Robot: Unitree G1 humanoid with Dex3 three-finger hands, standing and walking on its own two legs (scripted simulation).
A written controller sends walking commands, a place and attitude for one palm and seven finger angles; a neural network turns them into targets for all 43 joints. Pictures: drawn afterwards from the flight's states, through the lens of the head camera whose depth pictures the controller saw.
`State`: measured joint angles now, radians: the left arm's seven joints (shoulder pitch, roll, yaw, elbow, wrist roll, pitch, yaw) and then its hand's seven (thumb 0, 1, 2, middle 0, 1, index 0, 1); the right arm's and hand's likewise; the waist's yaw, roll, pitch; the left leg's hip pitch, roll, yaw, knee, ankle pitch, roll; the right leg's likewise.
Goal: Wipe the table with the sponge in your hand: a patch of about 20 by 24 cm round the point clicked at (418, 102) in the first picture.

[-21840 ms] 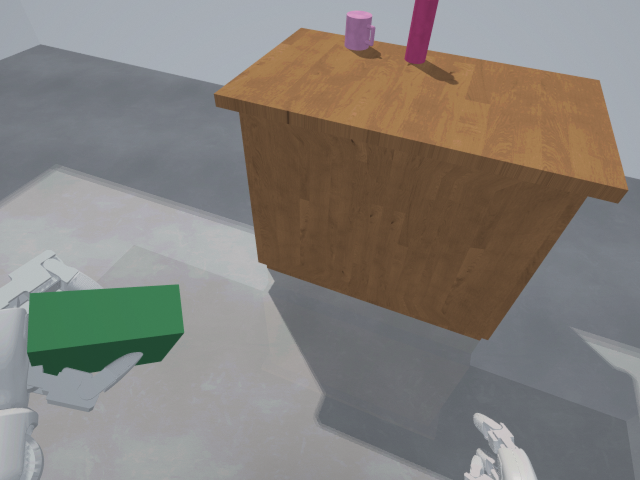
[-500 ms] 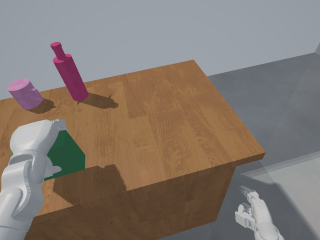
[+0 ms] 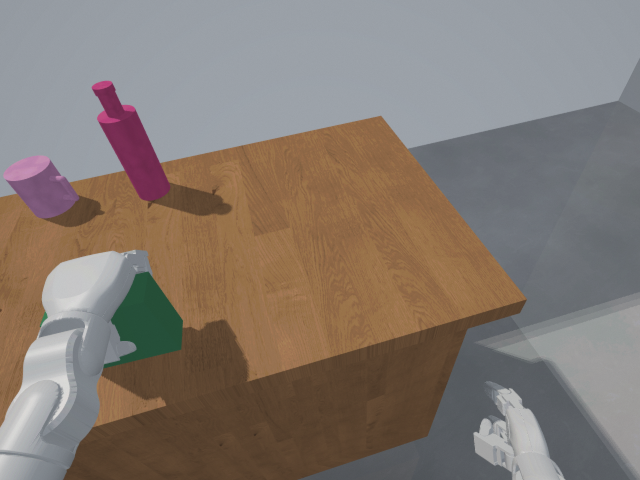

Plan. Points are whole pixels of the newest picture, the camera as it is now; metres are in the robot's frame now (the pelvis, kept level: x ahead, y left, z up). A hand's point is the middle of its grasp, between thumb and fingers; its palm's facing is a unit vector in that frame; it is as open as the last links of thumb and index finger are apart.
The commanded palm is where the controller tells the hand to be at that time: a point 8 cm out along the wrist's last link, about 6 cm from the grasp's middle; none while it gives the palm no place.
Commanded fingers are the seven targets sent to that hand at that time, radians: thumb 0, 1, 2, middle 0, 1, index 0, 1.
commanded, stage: lower the sponge onto the table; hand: left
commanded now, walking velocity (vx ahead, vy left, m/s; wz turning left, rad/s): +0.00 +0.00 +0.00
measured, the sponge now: (126, 330) +0.25 +0.30 +0.06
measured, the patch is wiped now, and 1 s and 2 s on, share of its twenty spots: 0.00 0.10 0.25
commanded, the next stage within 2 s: wipe forward along the first lane in 0.58 s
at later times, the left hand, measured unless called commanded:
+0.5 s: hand (115, 317) +0.25 +0.30 +0.09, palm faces +0.00 -0.05 -1.00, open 9.2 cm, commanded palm +0.22 +0.30 +0.14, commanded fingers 0.00 0.10 1.30 -1.20 -1.60 -1.20 -1.60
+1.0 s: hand (117, 301) +0.27 +0.32 +0.09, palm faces -0.05 -0.02 -1.00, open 9.2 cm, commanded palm +0.26 +0.31 +0.12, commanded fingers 0.00 0.10 1.30 -1.20 -1.60 -1.20 -1.60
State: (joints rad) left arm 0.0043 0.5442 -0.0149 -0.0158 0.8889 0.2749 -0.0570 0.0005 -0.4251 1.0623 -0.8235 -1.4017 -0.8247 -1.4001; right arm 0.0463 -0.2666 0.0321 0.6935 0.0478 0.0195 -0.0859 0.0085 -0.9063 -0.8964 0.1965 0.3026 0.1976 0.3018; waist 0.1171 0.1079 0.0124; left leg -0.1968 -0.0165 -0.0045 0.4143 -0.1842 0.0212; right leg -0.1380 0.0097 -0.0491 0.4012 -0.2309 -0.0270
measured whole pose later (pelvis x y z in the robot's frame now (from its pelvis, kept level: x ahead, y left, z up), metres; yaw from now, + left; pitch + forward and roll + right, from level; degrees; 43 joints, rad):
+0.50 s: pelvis +0.01 +0.00 +0.00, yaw +0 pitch -1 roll +0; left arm 0.07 0.52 0.00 -0.03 0.90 0.27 0.00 0.00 -0.42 1.06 -0.82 -1.40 -0.82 -1.40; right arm 0.04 -0.26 0.02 0.69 0.05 0.02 -0.07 0.01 -0.91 -0.90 0.20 0.30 0.20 0.30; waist 0.12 0.10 -0.01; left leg -0.20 -0.01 0.00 0.43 -0.20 0.02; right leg -0.14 0.01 -0.04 0.41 -0.24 -0.03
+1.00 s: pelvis +0.00 -0.01 +0.00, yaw +0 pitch +1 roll +0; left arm -0.11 0.54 0.00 0.20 0.93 0.25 -0.02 0.00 -0.46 1.11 -0.84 -1.39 -0.84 -1.39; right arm 0.07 -0.27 0.02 0.71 0.06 0.03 -0.09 0.01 -0.91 -0.90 0.20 0.30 0.20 0.30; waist 0.10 0.10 -0.03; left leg -0.27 -0.01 -0.01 0.45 -0.19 0.01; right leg -0.21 0.02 -0.06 0.44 -0.24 -0.04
